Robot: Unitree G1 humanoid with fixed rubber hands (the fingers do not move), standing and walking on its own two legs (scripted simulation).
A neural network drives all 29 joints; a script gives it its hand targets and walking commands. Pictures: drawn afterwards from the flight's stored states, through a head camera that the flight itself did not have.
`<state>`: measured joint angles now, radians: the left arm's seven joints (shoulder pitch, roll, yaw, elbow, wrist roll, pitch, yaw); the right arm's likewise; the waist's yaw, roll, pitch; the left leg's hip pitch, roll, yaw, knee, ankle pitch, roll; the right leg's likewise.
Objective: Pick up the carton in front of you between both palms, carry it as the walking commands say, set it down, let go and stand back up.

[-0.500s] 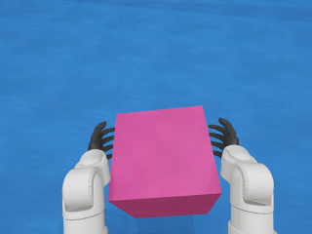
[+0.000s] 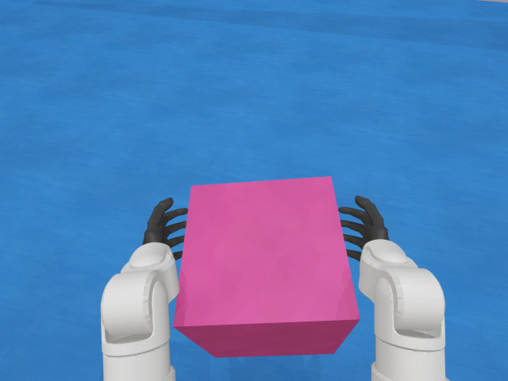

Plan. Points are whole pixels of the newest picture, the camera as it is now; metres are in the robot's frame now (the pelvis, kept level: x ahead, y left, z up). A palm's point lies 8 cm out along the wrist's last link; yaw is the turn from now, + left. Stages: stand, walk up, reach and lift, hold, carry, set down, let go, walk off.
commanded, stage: carry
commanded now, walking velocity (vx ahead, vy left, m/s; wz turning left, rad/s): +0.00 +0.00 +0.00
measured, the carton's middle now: (267, 275) +0.28 +0.00 +0.01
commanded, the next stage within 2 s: hold in 1.84 s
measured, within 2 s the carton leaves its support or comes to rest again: neither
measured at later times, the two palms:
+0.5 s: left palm (178, 240) +0.32 +0.15 +0.05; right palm (355, 242) +0.32 -0.14 +0.04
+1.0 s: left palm (175, 269) +0.28 +0.15 +0.03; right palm (360, 265) +0.29 -0.15 +0.02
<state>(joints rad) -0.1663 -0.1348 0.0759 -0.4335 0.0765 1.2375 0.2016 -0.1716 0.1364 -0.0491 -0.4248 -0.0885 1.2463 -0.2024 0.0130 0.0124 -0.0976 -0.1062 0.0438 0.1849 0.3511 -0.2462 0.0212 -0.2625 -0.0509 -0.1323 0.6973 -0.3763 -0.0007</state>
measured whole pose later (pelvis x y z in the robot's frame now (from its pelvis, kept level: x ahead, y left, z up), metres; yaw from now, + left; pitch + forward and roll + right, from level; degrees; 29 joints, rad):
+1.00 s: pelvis -0.01 -0.01 -0.02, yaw +2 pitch +1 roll +0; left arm -0.27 -0.15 0.22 0.23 0.25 0.67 0.03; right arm -0.27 0.15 -0.19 0.22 -0.27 0.73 -0.05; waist 0.00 0.01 -0.08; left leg -0.14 0.05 0.17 0.52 -0.39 0.00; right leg -0.32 -0.06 -0.18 0.54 -0.23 -0.02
